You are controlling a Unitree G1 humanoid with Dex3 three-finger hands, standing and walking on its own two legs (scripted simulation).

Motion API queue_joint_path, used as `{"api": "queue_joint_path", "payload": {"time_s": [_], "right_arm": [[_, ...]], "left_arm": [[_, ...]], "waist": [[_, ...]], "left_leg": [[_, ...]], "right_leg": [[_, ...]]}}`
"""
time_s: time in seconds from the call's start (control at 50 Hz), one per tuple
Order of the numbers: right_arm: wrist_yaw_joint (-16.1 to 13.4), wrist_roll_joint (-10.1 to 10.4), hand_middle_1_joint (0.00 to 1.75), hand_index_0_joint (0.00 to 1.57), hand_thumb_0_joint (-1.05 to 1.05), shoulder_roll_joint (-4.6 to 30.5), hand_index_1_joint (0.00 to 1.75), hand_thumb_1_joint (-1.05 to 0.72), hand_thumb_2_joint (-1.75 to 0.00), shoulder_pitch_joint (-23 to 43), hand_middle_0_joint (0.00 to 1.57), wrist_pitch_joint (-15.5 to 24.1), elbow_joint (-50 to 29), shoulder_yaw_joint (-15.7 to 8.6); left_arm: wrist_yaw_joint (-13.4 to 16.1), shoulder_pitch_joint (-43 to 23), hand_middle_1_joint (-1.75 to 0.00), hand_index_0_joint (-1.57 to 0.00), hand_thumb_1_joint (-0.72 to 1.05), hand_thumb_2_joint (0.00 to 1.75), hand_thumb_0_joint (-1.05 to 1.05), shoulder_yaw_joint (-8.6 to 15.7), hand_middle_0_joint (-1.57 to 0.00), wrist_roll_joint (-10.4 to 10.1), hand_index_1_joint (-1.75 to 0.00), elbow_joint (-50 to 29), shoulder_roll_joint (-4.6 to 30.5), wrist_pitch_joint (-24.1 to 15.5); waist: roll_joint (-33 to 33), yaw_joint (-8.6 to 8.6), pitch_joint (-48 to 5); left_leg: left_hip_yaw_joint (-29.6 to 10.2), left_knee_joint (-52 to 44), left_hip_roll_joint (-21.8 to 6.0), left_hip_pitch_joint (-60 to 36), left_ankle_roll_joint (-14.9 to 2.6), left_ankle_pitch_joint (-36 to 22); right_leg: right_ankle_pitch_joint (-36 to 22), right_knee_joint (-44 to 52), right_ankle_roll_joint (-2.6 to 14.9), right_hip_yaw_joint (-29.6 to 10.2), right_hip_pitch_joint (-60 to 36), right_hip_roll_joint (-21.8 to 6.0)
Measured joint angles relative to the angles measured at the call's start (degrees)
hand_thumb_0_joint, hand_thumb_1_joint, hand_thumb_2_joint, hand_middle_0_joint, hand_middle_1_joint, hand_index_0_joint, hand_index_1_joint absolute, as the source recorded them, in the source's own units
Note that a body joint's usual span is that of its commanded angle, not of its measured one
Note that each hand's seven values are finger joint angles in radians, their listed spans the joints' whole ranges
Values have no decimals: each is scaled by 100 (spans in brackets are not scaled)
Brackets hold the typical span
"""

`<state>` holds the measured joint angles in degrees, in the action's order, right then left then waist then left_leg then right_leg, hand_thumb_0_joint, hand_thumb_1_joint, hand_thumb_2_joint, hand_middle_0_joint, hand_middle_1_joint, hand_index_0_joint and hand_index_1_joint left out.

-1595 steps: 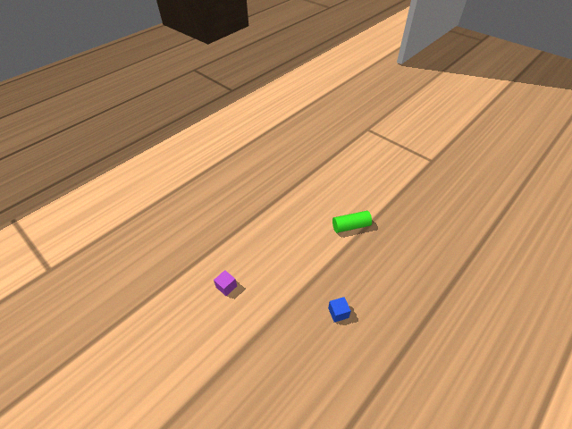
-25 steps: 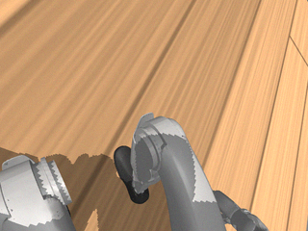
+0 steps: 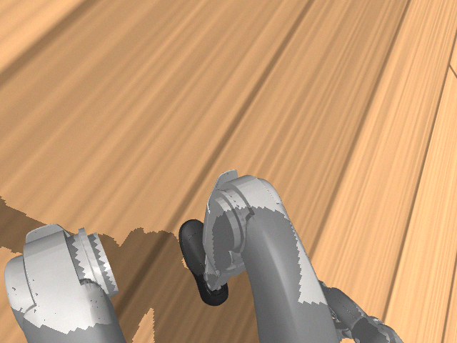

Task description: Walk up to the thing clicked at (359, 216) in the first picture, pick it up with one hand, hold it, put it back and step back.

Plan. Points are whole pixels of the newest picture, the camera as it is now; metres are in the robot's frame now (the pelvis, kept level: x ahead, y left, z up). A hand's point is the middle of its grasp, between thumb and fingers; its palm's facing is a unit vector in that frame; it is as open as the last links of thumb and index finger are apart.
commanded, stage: settle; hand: left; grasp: from above
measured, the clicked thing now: out of the picture +0.45 +0.43 -0.25
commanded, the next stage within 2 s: lift in 0.52 s
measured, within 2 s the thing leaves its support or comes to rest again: neither
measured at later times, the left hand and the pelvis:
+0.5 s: hand out of the picture +0.43 +0.42 -0.13, palm faces -0.43 -0.13 -0.89, open 10.0 cm; pelvis +0.00 +0.00 +0.02, yaw +4 degrees
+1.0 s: hand out of the picture +0.40 +0.41 -0.05, palm faces -0.44 -0.16 -0.88, open 9.8 cm; pelvis -0.01 +0.00 +0.07, yaw +7 degrees
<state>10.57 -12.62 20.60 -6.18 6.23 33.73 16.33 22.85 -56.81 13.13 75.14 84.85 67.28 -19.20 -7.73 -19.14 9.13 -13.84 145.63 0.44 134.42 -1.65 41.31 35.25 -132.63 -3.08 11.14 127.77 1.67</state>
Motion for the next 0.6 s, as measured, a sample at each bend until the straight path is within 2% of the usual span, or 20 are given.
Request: {"api": "queue_joint_path", "payload": {"time_s": [0.18, 0.32, 0.42, 0.6], "right_arm": [[18, 237, 30, 21, 0, -54, 30, -90, -90, -93, 20, -232, 116, -413], [-75, 394, 30, 21, 0, -135, 30, -90, -89, -94, 20, -456, 115, -582], [-161, 460, 30, 21, 0, -183, 30, -90, -89, -125, 20, -608, 118, -651], [-270, 530, 30, 21, 0, -264, 30, -90, -89, -192, 20, -775, 169, -729]], "left_arm": [[-599, 170, -87, -61, 2, 51, 1, -263, -54, -262, -75, -666, -508, 199], [-1049, 195, -85, -63, 3, 47, 1, -427, -56, -390, -72, -987, -753, 182], [-1212, 209, -84, -64, 3, 47, 1, -419, -57, -412, -72, -1173, -880, 80], [-1323, 178, -84, -65, 1, 49, 1, -416, -58, -400, -71, -1274, -984, 55]], "waist": [[318, 263, -423], [487, 397, -582], [561, 455, -672], [638, 462, -789]], "left_leg": [[188, -254, 42, 4, -24, -67], [333, -462, 68, -54, -49, -145], [392, -568, 88, -72, -48, -196], [497, -754, 84, -143, -60, -255]], "right_leg": [[48, 115, 39, -139, 18, -87], [51, 222, 43, -253, -24, -144], [40, 278, 60, -299, -34, -175], [10, 390, 53, -390, -64, -193]]}}
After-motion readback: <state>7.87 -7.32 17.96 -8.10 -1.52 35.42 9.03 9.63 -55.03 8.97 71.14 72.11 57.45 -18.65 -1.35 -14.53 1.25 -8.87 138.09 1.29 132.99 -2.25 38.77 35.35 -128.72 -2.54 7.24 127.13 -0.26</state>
